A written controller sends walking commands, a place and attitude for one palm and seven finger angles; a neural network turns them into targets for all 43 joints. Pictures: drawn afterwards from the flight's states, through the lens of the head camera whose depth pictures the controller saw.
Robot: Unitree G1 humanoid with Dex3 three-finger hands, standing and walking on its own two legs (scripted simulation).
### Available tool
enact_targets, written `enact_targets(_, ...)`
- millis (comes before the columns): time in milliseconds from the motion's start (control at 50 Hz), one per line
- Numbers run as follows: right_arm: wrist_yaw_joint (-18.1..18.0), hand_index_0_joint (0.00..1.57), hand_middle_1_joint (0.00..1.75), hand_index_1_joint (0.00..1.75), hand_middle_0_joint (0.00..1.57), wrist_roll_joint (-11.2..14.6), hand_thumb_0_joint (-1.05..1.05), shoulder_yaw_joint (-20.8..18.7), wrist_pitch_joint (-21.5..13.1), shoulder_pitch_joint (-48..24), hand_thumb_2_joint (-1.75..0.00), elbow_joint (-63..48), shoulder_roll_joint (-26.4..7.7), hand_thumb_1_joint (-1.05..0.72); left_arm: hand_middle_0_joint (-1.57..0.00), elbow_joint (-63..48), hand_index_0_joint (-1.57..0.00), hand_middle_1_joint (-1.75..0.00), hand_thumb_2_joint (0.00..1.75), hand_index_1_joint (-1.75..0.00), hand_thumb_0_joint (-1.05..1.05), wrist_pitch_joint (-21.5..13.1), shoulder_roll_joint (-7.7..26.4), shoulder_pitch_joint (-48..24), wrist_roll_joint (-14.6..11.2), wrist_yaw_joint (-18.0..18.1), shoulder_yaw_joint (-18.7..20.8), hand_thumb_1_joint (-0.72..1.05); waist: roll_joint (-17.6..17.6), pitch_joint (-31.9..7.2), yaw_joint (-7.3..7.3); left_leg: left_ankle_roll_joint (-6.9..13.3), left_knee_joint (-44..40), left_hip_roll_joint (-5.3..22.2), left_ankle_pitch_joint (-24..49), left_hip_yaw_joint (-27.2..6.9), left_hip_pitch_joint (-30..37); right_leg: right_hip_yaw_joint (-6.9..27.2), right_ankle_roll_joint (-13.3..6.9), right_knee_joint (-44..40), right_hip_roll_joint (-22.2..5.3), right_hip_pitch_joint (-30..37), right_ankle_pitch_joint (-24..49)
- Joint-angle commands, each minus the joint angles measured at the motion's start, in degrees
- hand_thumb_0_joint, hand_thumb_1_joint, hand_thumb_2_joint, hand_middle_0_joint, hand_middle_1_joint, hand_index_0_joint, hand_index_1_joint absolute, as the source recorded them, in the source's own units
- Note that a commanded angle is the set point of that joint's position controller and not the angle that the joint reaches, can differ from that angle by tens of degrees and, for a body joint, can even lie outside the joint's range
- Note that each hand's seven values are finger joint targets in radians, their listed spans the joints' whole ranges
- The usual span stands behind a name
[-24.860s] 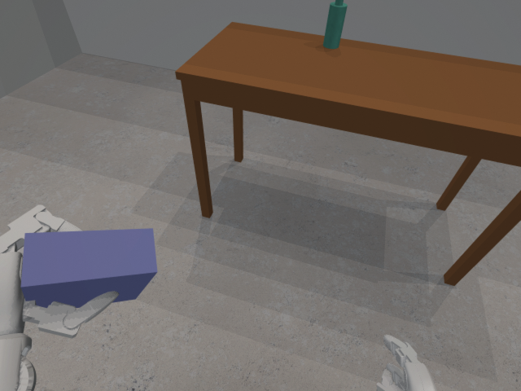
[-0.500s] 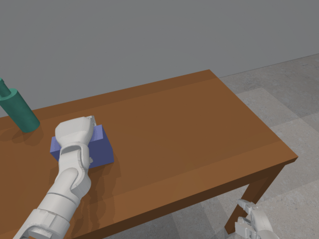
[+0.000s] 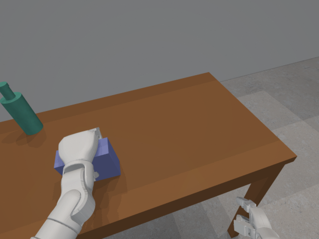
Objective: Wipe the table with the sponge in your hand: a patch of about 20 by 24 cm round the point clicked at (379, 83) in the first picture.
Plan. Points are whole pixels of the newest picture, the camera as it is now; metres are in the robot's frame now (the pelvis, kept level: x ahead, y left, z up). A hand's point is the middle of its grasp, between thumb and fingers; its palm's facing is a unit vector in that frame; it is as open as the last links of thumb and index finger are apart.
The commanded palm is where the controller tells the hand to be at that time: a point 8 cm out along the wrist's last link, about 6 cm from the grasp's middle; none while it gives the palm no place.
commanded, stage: wipe back along the middle lane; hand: left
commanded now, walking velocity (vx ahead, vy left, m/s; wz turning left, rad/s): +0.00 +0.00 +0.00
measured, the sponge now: (93, 166) +0.29 +0.23 +0.03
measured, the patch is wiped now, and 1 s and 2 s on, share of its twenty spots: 0.80 0.90 0.90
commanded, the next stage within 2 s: slide across to the third lane in 0.22 s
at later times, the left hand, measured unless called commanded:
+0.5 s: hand (96, 169) +0.26 +0.20 +0.08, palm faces +0.06 -0.07 -1.00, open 9.5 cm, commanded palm +0.22 +0.17 +0.12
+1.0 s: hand (117, 161) +0.28 +0.15 +0.08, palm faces +0.07 -0.09 -0.99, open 9.6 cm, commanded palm +0.24 +0.12 +0.12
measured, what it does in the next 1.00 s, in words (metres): stands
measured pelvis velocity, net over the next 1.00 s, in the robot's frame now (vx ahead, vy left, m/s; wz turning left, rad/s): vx -0.02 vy -0.03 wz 0.00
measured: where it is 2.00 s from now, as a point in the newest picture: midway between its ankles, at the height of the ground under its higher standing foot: outside the picture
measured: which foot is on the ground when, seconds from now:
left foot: down 0.00-1.00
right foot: down 0.00-1.00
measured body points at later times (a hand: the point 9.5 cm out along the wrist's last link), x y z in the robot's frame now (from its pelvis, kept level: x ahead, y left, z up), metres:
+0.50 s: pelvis -0.01 -0.02 +0.00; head -0.04 -0.07 +0.44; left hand +0.25 +0.19 +0.13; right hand +0.22 -0.22 -0.09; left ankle +0.01 +0.13 -0.73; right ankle -0.03 -0.11 -0.73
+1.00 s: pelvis -0.02 -0.03 +0.00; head -0.05 -0.08 +0.44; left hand +0.27 +0.15 +0.13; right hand +0.22 -0.23 -0.09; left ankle +0.01 +0.13 -0.73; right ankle -0.03 -0.11 -0.73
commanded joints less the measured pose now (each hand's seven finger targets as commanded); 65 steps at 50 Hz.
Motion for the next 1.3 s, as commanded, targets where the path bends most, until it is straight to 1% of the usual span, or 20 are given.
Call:
enact_targets(0,0.53,0.20,0.30,0.30,0.20,0.10,0.00,-1.57,-3.75,-15.09,-0.90,-11.71,-5.17,-0.90,-1.20,-4.97,-1.20,-1.60,1.30,-1.60,0.00,0.01,-0.55,-0.18,-3.07,-2.37,-1.38,0.10,-9.68,-5.04,0.43,2.68,-2.45,-2.20,13.82,-1.09,4.87,0.45,-2.39,-3.72,2.12,0.32,19.20)
enact_targets(100,0.69,0.20,0.30,0.30,0.20,0.12,0.00,-1.58,-3.96,-15.85,-0.90,-11.75,-4.88,-0.90,-1.20,-6.14,-1.20,-1.60,1.30,-1.60,0.00,0.46,-1.24,1.27,-2.62,-2.25,-2.55,0.10,-10.33,-3.48,0.68,2.87,-2.70,-2.30,11.88,-0.94,4.80,0.92,-2.31,-4.27,2.15,-0.40,16.33)
enact_targets(120,0.70,0.20,0.30,0.30,0.20,0.05,0.00,-1.83,-4.10,-16.04,-0.90,-11.45,-5.25,-0.90,-1.20,-6.46,-1.20,-1.60,1.30,-1.60,0.00,0.31,1.23,2.08,-2.48,-1.93,-0.01,0.10,-10.05,-3.26,1.04,2.74,-2.71,-2.21,11.77,-1.20,4.99,1.75,-2.64,-4.35,2.37,-0.36,16.26)
enact_targets(140,0.85,0.20,0.30,0.30,0.20,0.09,0.00,-1.53,-4.06,-16.12,-0.90,-12.22,-4.77,-0.90,-1.20,-7.68,-1.20,-1.60,1.30,-1.60,0.00,0.49,-2.05,2.59,-2.59,-2.12,-3.26,0.10,-9.45,-4.50,0.91,2.91,-2.63,-2.33,11.95,-0.75,5.02,0.56,-2.39,-3.82,2.17,0.20,16.42)
enact_targets(180,1.06,0.20,0.30,0.30,0.20,0.11,0.00,-1.68,-4.26,-16.27,-0.90,-12.21,-4.71,-0.90,-1.20,-8.12,-1.20,-1.60,1.30,-1.60,0.00,0.28,-2.17,4.61,-2.82,-2.13,-3.28,0.10,-11.14,-4.13,1.03,2.95,-2.35,-2.45,12.03,-0.73,5.02,1.06,-2.24,-4.12,2.20,0.38,16.99)
enact_targets(220,1.06,0.20,0.30,0.30,0.20,0.04,0.00,-1.88,-4.51,-16.57,-0.90,-11.66,-5.02,-0.90,-1.20,-8.28,-1.20,-1.60,1.30,-1.60,0.00,-0.02,1.46,7.03,-2.91,-1.70,0.44,0.10,-11.34,-3.94,1.63,2.74,-2.14,-2.48,11.77,-0.92,4.93,2.77,-2.42,-4.28,2.23,0.83,17.35)
enact_targets(280,0.93,0.20,0.30,0.30,0.20,0.06,0.00,-1.53,-4.54,-16.81,-0.90,-11.84,-4.55,-0.90,-1.20,-9.06,-1.20,-1.60,1.30,-1.60,0.00,0.21,-1.26,5.25,-2.77,-1.89,-2.81,0.10,-11.24,-2.37,0.82,2.95,-2.02,-2.59,10.72,-0.27,4.75,2.47,-1.96,-4.91,2.07,-0.43,16.35)
enact_targets(320,0.47,0.20,0.30,0.30,0.20,-0.09,0.00,-1.66,-4.62,-17.08,-0.90,-10.96,-5.17,-0.90,-1.20,-9.05,-1.20,-1.60,1.30,-1.60,0.00,0.41,2.53,2.38,-2.12,-1.43,0.42,0.10,-10.13,-1.57,0.90,2.74,-2.38,-2.54,9.26,-0.67,5.02,4.08,-2.32,-5.70,2.15,-1.32,13.67)
enact_targets(340,0.44,0.20,0.30,0.30,0.20,-0.10,0.00,-1.55,-4.63,-17.10,-0.90,-11.50,-4.57,-0.90,-1.20,-9.82,-1.20,-1.60,1.30,-1.60,0.00,0.76,-0.50,0.09,-1.96,-1.49,-2.59,0.10,-9.68,-2.66,0.62,3.01,-2.39,-2.59,9.05,-0.28,5.05,2.63,-2.12,-5.30,2.00,-1.35,12.77)
enact_targets(420,0.03,0.20,0.30,0.30,0.20,-0.27,0.00,-1.64,-5.21,-17.69,-0.90,-10.76,-4.55,-0.90,-1.20,-10.29,-1.20,-1.60,1.30,-1.60,0.00,0.58,0.49,-5.73,-1.68,-1.59,-2.64,0.10,-8.13,-3.09,0.32,3.08,-2.73,-2.58,8.61,-0.89,6.38,3.51,-2.46,-5.84,1.97,-2.18,11.34)
enact_targets(580,0.10,0.20,0.30,0.30,0.20,-0.34,0.00,-1.53,-6.79,-16.98,-0.90,-10.26,-3.71,-0.90,-1.20,-7.95,-1.20,-1.60,1.30,-1.60,0.00,-2.26,-5.03,-11.29,-2.43,-2.22,-8.15,0.10,-10.11,-4.82,-0.26,3.32,-2.46,-2.51,8.75,-1.00,7.05,1.79,-2.19,-5.50,1.64,-2.41,12.14)
enact_targets(620,0.03,0.20,0.30,0.30,0.20,-0.39,0.00,-1.75,-7.02,-17.14,-0.90,-9.41,-4.03,-0.90,-1.20,-6.87,-1.20,-1.60,1.30,-1.60,0.00,-2.59,-3.13,-14.05,-1.83,-1.57,-6.35,0.10,-10.07,-4.91,-0.10,3.04,-2.85,-2.39,8.04,-1.21,7.29,2.65,-2.50,-5.74,1.79,-2.84,10.66)
enact_targets(780,1.12,0.20,0.30,0.30,0.20,-0.44,0.00,-1.96,-6.41,-18.39,-0.90,-8.87,-3.47,-0.90,-1.20,-3.45,-1.20,-1.60,1.30,-1.60,0.00,-0.29,-5.55,-13.63,-2.53,0.93,-6.41,0.10,-11.43,-6.25,1.24,2.67,-2.46,-2.58,10.35,0.20,6.94,1.76,-2.23,-5.55,1.50,-0.41,15.04)
enact_targets(820,1.00,0.20,0.30,0.30,0.20,-0.53,0.00,-2.11,-5.97,-18.59,-0.90,-8.12,-4.02,-0.90,-1.20,-2.75,-1.20,-1.60,1.30,-1.60,0.00,0.32,-2.35,-15.34,-2.47,1.44,-3.49,0.10,-11.52,-5.75,1.17,2.48,-2.74,-2.47,9.98,0.09,6.81,3.12,-2.34,-6.04,1.50,-0.36,14.61)
enact_targets(840,0.98,0.20,0.30,0.30,0.20,-0.40,0.00,-1.81,-5.91,-18.72,-0.90,-8.67,-3.61,-0.90,-1.20,-2.73,-1.20,-1.60,1.30,-1.60,0.00,0.72,-5.28,-16.72,-2.66,1.43,-6.14,0.10,-11.33,-6.23,0.82,2.67,-2.63,-2.59,10.14,0.61,6.61,1.90,-2.07,-5.61,1.30,-0.01,15.51)
enact_targets(920,1.34,0.20,0.30,0.30,0.20,-0.32,0.00,-2.05,-5.42,-19.06,-0.90,-8.17,-3.71,-0.90,-1.20,-1.55,-1.20,-1.60,1.30,-1.60,0.00,1.45,-5.56,-17.69,-1.75,1.19,-7.21,0.10,-10.01,-5.84,0.58,2.55,-2.60,-2.54,10.37,0.20,7.27,2.78,-2.54,-5.82,1.48,-1.13,14.68)
enact_targets(1000,2.10,0.20,0.30,0.30,0.20,-0.04,0.00,-1.94,-5.03,-19.28,-0.90,-8.35,-3.14,-0.90,-1.20,-0.34,-1.20,-1.60,1.30,-1.60,0.00,1.91,-9.78,-19.08,-1.30,0.68,-11.66,0.10,-8.90,-6.38,0.10,2.70,-2.04,-2.58,10.93,0.35,7.22,1.85,-2.58,-4.95,1.34,-1.76,15.71)
enact_targets(1120,2.06,0.20,0.30,0.30,0.20,-0.12,0.00,-2.30,-4.72,-19.14,-0.90,-8.02,-3.69,-0.90,-1.20,1.34,-1.20,-1.60,1.30,-1.60,0.00,2.18,-7.31,-20.58,-1.60,1.07,-8.89,0.10,-10.67,-7.11,0.58,2.56,-2.50,-2.50,9.20,0.08,6.58,1.95,-2.65,-5.18,1.43,-1.51,12.96)
enact_targets(1140,2.12,0.20,0.30,0.30,0.20,-0.01,0.00,-2.04,-4.72,-19.20,-0.90,-8.59,-3.28,-0.90,-1.20,1.34,-1.20,-1.60,1.30,-1.60,0.00,2.24,-9.26,-20.65,-1.86,1.16,-10.50,0.10,-10.98,-7.71,0.49,2.75,-2.37,-2.62,9.17,0.42,6.46,1.17,-2.46,-4.87,1.35,-1.24,13.09)
enact_targets(1280,1.10,0.20,0.30,0.30,0.20,0.06,0.00,-1.89,-4.05,-18.74,-0.90,-6.96,-3.71,-0.90,-1.20,8.73,-1.20,-1.60,1.30,-1.60,0.00,2.69,-7.67,-25.76,-1.26,1.89,-8.29,0.10,-11.93,-3.81,-0.27,2.31,-2.82,-2.36,5.83,0.75,4.65,1.81,-2.29,-6.33,1.26,-4.31,8.47)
